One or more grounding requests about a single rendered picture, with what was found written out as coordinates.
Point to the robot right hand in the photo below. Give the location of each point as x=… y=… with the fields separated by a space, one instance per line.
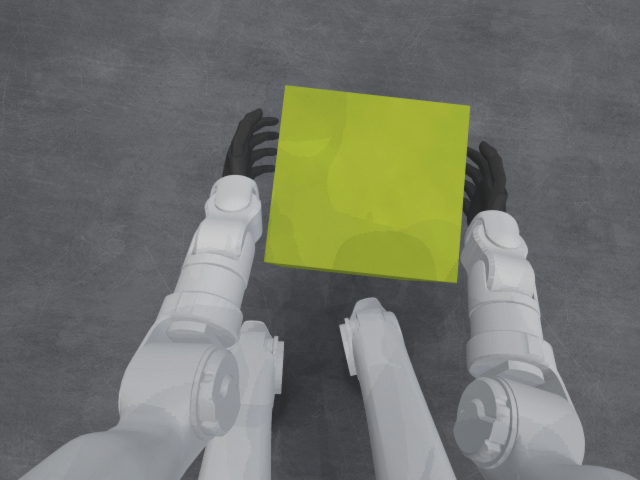
x=489 y=192

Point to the left robot upper arm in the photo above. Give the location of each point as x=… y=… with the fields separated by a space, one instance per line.
x=175 y=398

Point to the carton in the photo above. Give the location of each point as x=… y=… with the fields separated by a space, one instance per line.
x=368 y=185

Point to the left robot forearm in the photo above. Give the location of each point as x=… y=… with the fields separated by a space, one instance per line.
x=205 y=305

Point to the right robot forearm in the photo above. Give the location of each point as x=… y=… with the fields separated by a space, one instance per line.
x=506 y=333

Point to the robot right shin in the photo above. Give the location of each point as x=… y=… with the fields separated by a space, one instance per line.
x=370 y=303

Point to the right robot thigh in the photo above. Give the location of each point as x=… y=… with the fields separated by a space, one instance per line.
x=404 y=440

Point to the robot left hand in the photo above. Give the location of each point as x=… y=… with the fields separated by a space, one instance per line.
x=240 y=157

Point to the right robot upper arm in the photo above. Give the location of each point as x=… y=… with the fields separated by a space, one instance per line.
x=513 y=431

